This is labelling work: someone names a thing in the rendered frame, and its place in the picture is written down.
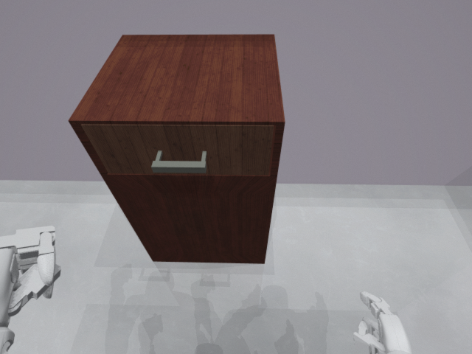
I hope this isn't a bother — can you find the cabinet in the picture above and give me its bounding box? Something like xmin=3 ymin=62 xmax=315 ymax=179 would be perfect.
xmin=69 ymin=34 xmax=285 ymax=264

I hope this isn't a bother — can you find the robot left forearm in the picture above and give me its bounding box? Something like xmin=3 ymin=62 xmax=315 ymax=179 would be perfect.
xmin=0 ymin=327 xmax=15 ymax=354

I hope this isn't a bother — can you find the left robot hand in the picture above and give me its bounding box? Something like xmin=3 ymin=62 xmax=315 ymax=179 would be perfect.
xmin=0 ymin=226 xmax=61 ymax=327

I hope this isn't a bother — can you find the right robot hand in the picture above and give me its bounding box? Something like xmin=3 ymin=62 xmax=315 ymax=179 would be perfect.
xmin=354 ymin=291 xmax=413 ymax=354

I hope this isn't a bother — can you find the drawer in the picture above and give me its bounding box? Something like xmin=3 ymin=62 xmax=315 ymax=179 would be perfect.
xmin=81 ymin=124 xmax=274 ymax=176

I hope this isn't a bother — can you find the handle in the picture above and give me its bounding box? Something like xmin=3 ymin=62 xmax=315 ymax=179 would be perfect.
xmin=151 ymin=150 xmax=207 ymax=173

